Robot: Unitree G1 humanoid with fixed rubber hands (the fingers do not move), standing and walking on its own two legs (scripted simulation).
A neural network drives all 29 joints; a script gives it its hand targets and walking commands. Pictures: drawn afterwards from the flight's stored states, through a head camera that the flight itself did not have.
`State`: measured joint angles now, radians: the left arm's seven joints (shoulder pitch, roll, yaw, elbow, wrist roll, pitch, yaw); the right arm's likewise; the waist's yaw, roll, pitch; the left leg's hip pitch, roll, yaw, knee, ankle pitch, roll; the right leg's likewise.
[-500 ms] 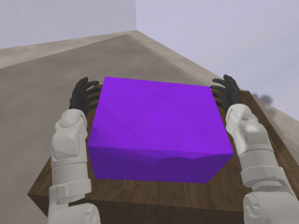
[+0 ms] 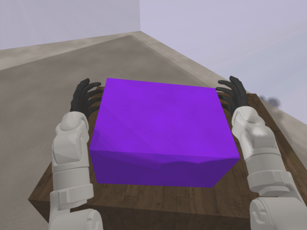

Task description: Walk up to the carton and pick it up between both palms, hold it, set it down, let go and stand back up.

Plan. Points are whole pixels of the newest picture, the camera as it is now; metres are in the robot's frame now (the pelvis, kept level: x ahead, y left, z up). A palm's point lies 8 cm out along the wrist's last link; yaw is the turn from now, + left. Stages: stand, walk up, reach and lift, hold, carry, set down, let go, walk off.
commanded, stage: hold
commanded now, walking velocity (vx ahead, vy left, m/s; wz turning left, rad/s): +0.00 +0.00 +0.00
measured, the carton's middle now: (159, 132) +0.34 +0.00 +0.14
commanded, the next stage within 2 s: none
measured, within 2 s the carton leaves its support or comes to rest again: neither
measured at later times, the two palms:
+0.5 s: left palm (80, 112) +0.35 +0.19 +0.21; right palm (238, 107) +0.36 -0.20 +0.20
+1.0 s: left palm (80, 111) +0.35 +0.19 +0.21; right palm (238, 108) +0.36 -0.20 +0.20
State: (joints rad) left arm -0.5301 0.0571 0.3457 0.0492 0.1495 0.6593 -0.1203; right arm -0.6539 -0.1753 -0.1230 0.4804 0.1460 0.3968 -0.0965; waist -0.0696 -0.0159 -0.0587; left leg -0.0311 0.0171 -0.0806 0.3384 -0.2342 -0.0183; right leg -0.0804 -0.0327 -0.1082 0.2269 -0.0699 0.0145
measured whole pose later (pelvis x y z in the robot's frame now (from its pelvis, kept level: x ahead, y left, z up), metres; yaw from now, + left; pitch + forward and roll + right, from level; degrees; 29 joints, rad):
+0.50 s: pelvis +0.00 +0.00 +0.00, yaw +0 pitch -4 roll -1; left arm -0.55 0.06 0.36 0.08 0.15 0.66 -0.12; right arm -0.67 -0.17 -0.13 0.51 0.13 0.40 -0.10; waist -0.06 -0.02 -0.06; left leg -0.03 0.02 -0.08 0.33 -0.23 -0.02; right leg -0.09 -0.03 -0.11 0.23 -0.07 0.01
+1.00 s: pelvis +0.00 +0.00 +0.00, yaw +0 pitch -5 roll -1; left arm -0.54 0.06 0.35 0.06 0.15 0.66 -0.13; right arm -0.66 -0.17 -0.12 0.48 0.15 0.41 -0.11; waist -0.07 -0.01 -0.06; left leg -0.03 0.02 -0.08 0.34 -0.23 -0.02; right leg -0.08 -0.03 -0.11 0.23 -0.07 0.01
